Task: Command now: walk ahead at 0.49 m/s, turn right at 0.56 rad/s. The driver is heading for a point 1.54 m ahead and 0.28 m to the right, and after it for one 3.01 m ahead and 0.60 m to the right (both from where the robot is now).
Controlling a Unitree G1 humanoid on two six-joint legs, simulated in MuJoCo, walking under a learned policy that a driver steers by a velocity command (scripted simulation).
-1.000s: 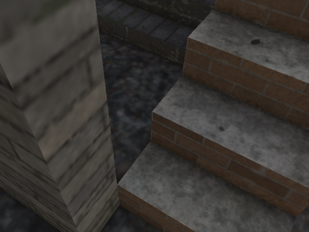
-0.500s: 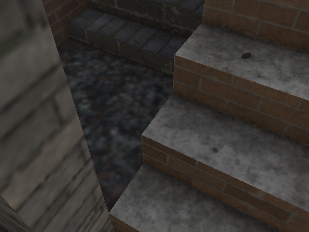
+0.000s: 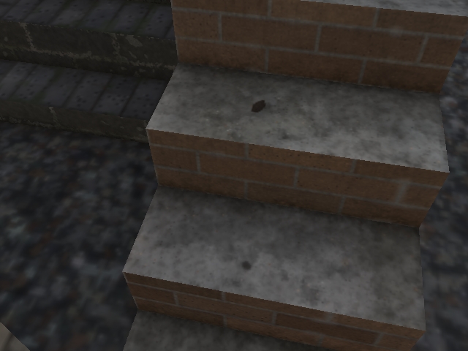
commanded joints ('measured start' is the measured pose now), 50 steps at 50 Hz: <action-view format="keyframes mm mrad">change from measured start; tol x64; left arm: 1 181 36 18 -19 3 -31 0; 50 -526 -110 -46 -383 -90 -86 47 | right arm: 1 -112 -151 -42 -92 50 11 7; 50 267 14 -15 213 51 -29 36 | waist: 1 91 75 -177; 50 -68 94 118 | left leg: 1 41 220 -10 247 964 135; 4 -489 -11 -104 919 -195 -60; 16 -1392 -56 -220 1962 -429 21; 29 -194 -169 -70 763 -443 125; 32 -140 187 -1285 -102 -625 328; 50 219 201 -384 -199 44 224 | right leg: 1 279 80 -63 -386 217 -44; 4 473 -295 499 -505 937 -230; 7 251 -227 507 -624 159 -295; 22 215 -121 469 -729 200 -178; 29 395 -200 207 -367 1872 -145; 32 -117 189 229 690 222 -14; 50 -1270 28 89 1251 -125 30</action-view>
